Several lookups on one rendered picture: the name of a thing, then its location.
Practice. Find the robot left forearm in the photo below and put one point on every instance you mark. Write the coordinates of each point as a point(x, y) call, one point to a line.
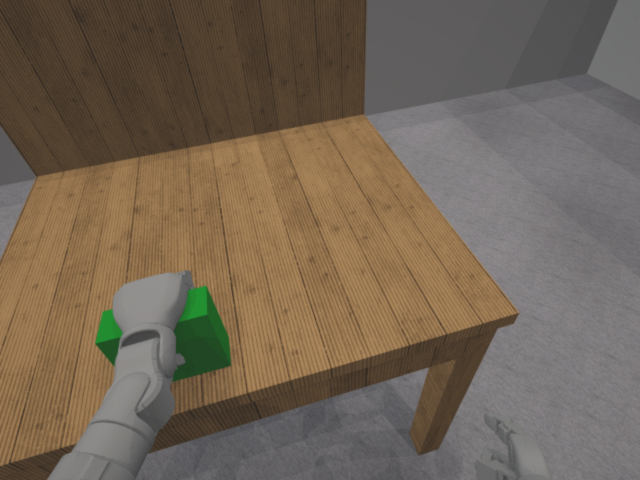
point(136, 406)

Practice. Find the sponge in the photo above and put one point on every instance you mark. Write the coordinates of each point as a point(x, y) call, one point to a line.
point(201, 337)

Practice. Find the left robot hand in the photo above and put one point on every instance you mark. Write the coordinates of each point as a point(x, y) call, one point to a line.
point(158, 299)

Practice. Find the table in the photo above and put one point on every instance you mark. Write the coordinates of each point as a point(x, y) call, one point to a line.
point(226, 138)

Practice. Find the right robot hand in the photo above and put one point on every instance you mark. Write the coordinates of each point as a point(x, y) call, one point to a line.
point(524, 454)

